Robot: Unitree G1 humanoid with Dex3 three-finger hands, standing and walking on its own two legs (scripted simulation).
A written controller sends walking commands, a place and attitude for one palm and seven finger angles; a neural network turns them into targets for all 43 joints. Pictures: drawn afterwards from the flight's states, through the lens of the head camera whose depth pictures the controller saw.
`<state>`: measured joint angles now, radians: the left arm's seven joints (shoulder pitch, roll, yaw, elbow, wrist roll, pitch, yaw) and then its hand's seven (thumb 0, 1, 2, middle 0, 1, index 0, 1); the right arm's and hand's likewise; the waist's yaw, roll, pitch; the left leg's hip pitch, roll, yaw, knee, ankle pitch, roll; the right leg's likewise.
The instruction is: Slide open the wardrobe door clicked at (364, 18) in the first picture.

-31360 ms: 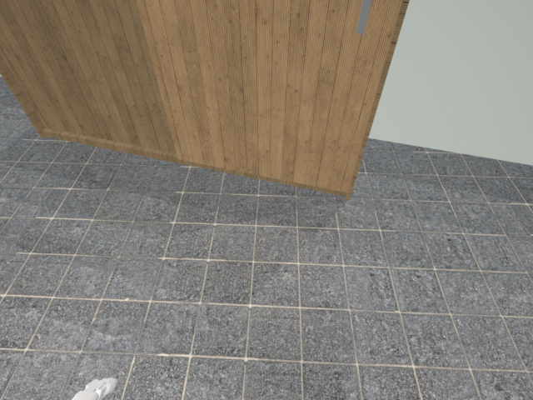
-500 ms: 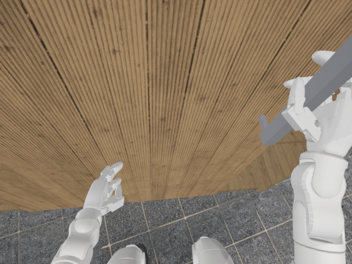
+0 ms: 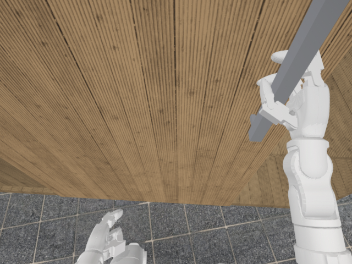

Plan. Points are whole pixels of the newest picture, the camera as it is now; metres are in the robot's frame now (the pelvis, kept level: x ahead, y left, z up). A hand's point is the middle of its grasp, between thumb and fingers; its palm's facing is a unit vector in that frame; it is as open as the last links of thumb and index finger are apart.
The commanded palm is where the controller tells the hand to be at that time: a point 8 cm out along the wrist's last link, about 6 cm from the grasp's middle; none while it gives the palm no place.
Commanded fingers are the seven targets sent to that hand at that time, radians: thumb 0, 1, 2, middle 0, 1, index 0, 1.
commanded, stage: step sideways, sliding the door along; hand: right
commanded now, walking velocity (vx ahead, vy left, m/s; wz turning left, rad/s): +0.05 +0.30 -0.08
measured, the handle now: (282, 72) +0.39 -0.18 +0.22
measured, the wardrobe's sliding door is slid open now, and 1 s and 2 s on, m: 0.43 0.65 0.65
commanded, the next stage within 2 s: stop walking and hold the door there in 1.16 s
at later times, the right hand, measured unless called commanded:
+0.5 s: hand (196, 98) +0.36 -0.04 +0.20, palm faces +0.17 +0.99 -0.04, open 6.6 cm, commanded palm +0.34 -0.04 +0.18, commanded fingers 0.00 -0.90 -0.90 0.45 1.40 0.45 1.40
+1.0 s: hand (133, 92) +0.37 +0.07 +0.20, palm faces +0.40 +0.91 -0.08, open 6.4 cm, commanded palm +0.34 +0.10 +0.18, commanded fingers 0.00 -0.90 -0.90 0.45 1.40 0.45 1.40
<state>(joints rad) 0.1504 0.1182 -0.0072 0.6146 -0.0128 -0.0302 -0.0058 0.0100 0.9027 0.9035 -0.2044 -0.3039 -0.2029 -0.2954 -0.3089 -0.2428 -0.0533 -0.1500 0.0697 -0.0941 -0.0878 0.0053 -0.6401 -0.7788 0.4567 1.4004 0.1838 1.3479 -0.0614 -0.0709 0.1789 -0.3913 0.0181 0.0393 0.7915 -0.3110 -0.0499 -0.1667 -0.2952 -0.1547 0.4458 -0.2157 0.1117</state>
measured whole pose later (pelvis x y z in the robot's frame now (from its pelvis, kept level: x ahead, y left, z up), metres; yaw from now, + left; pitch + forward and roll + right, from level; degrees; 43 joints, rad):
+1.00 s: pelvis +0.01 +0.29 -0.01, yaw -9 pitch +0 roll -1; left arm 0.03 0.27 0.03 0.64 -0.05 -0.02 0.05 0.01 0.91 0.90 -0.20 -0.30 -0.20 -0.29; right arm -0.50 -0.20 -0.11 -0.04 0.07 -0.01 -0.19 -0.02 -0.67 -0.80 0.46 1.40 0.27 1.31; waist -0.08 -0.03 0.21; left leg -0.28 0.10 0.15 0.56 -0.26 0.02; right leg -0.42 -0.03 -0.13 0.91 -0.54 0.04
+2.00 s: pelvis -0.03 +0.37 -0.01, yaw +4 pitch -2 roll +2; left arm 0.32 0.27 0.01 0.69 -0.04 -0.07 0.08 0.01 0.91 0.90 -0.20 -0.30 -0.20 -0.29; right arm -0.46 -0.54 -0.44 0.49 0.03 -0.11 -0.11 -0.12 -0.66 -0.74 0.46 1.40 0.27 1.36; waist 0.05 0.00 0.02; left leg -0.36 -0.01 0.04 0.73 -0.37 -0.02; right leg -0.26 -0.08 -0.10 0.53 -0.23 -0.02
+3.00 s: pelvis -0.05 +0.30 -0.02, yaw +1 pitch -2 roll -1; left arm 0.21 0.32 0.04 0.72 -0.04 -0.01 0.09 0.01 0.91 0.90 -0.20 -0.30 -0.20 -0.30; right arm -0.66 -0.47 -0.29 0.68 0.02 -0.22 -0.04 -0.23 -0.59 -0.82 0.46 1.41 0.39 1.39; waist 0.03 0.00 0.07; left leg -0.31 0.18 0.03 0.74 -0.39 -0.08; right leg -0.32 0.00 -0.10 0.61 -0.23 -0.03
